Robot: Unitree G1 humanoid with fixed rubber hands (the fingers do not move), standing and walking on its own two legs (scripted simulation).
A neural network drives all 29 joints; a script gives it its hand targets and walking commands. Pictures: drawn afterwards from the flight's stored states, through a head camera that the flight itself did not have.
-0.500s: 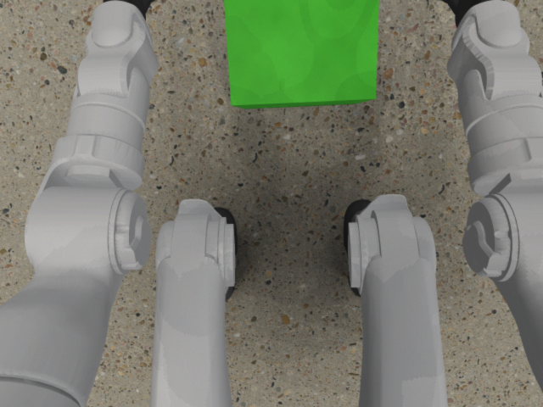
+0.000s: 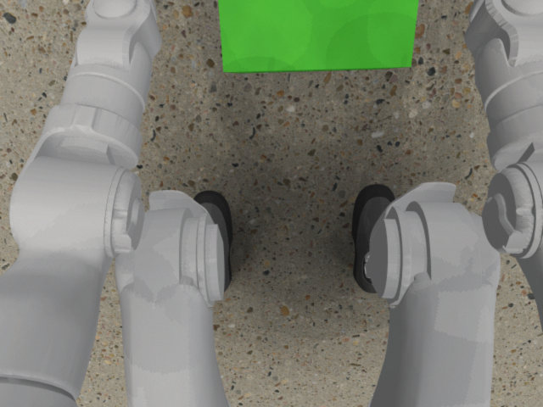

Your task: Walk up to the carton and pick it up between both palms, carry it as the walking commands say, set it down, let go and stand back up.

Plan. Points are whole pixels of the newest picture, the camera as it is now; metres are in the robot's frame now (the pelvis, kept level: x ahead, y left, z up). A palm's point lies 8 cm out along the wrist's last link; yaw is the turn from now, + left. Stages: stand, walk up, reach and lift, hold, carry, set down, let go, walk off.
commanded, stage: reach and lift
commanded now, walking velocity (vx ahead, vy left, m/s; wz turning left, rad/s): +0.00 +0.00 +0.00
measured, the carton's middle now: out of the picture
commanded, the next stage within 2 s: none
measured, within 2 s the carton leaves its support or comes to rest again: leaves its support in 1.52 s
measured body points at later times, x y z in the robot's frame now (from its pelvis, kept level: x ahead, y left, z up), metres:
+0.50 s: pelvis -0.01 +0.00 +0.00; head +0.37 -0.01 +0.22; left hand +0.55 +0.13 -0.20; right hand +0.54 -0.20 -0.20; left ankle +0.10 +0.14 -0.33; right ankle +0.10 -0.15 -0.33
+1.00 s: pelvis -0.01 +0.00 +0.00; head +0.37 -0.01 +0.22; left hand +0.56 +0.12 -0.20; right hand +0.54 -0.19 -0.20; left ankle +0.10 +0.14 -0.33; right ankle +0.10 -0.15 -0.33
